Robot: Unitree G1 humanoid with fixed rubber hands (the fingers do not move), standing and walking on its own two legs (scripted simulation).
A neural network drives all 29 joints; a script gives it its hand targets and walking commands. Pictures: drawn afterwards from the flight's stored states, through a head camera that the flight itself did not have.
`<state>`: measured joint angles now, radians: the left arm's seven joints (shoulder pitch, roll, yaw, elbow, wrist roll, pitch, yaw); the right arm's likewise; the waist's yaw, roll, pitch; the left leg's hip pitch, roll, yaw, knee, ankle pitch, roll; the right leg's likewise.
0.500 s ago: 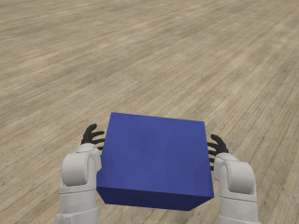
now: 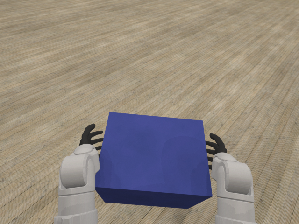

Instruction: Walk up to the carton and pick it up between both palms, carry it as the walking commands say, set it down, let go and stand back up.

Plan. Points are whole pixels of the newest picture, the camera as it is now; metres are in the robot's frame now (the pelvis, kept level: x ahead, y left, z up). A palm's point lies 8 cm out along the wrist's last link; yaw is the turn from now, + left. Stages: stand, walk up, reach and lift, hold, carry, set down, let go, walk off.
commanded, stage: carry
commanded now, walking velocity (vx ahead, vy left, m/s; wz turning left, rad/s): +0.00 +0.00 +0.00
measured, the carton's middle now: (151, 163) +0.30 +0.00 +0.00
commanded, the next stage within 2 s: hold in 1.52 s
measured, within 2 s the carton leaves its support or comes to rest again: neither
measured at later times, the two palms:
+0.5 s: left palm (78, 159) +0.25 +0.19 +0.07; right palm (212, 169) +0.25 -0.15 +0.07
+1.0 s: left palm (79, 159) +0.26 +0.19 +0.07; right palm (212, 169) +0.25 -0.15 +0.06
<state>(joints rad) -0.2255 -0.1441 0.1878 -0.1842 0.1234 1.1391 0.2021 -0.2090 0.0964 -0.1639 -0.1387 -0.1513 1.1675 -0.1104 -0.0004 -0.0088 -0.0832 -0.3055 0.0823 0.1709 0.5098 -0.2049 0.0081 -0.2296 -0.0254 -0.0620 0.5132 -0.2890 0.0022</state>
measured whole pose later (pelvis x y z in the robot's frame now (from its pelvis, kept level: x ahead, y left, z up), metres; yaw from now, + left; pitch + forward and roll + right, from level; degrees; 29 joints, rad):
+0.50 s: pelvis -0.02 +0.02 +0.00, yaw +0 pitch +0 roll +0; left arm -0.21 -0.14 0.19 -0.13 0.14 1.05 0.17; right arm -0.18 0.12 -0.18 -0.10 -0.18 1.07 -0.10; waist 0.00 -0.02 -0.07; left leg -0.32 0.06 0.18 0.49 -0.17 0.04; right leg -0.25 -0.05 -0.06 0.50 -0.25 0.03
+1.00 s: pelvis -0.02 +0.02 +0.00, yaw +0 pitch +0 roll +0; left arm -0.19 -0.14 0.19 -0.09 0.17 0.95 0.13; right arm -0.15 0.13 -0.18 -0.07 -0.20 0.98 -0.07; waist 0.01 -0.01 -0.07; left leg -0.32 0.06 0.18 0.49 -0.17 0.04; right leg -0.25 -0.05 -0.05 0.50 -0.25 0.03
